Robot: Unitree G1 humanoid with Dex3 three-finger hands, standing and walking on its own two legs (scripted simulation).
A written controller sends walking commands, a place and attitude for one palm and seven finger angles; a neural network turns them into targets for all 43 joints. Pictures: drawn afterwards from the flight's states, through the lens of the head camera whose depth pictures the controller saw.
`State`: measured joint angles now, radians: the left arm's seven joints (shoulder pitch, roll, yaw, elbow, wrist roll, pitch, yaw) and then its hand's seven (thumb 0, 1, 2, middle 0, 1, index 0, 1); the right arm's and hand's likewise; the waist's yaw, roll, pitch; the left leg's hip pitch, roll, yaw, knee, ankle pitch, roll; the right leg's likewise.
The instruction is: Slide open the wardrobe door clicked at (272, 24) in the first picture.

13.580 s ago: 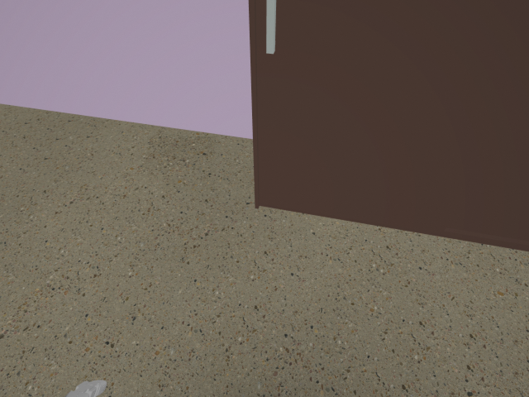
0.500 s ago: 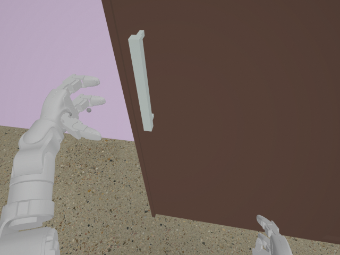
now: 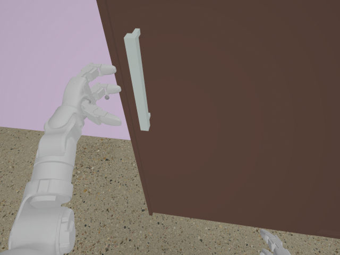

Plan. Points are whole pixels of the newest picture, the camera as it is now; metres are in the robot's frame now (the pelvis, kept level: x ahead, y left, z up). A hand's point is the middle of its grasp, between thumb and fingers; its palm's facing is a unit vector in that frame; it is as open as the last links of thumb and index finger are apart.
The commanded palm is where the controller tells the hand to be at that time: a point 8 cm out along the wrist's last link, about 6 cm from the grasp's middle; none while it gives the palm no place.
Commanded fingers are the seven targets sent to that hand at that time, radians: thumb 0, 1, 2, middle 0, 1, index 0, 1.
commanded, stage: move the hooked fingers beside the handle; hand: left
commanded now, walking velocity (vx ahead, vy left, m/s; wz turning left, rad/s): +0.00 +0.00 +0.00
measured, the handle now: (141, 85) +0.47 +0.10 +0.18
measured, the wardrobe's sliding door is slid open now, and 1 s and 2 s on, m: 0.00 0.00 0.00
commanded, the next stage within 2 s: feel for the door with the fingertips in 0.92 s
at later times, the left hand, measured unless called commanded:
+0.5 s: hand (112, 94) +0.42 +0.16 +0.19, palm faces -0.06 -1.00 -0.01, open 14.0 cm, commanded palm +0.39 +0.20 +0.19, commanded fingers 0.00 -0.50 0.30 -0.30 -1.20 -0.30 -1.20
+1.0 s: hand (113, 96) +0.41 +0.15 +0.19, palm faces -0.08 -1.00 +0.00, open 14.0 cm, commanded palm +0.39 +0.20 +0.19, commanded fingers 0.00 -0.50 0.30 -0.30 -1.20 -0.30 -1.20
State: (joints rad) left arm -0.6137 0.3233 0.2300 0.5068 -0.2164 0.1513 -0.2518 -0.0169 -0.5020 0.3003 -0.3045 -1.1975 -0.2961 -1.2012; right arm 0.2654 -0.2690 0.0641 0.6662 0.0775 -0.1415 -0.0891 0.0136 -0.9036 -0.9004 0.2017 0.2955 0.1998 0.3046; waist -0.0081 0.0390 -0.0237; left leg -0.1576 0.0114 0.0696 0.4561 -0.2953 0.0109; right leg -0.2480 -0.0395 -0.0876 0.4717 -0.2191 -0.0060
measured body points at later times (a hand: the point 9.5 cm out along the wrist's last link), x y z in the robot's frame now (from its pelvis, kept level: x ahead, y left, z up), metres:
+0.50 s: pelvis +0.00 +0.00 +0.00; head +0.00 -0.02 +0.45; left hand +0.42 +0.21 +0.19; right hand +0.10 -0.26 -0.11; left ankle -0.03 +0.11 -0.74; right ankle +0.02 -0.12 -0.74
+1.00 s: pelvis +0.00 +0.00 +0.00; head -0.01 -0.02 +0.45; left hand +0.41 +0.21 +0.20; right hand +0.14 -0.25 -0.10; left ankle -0.03 +0.11 -0.74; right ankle +0.02 -0.12 -0.74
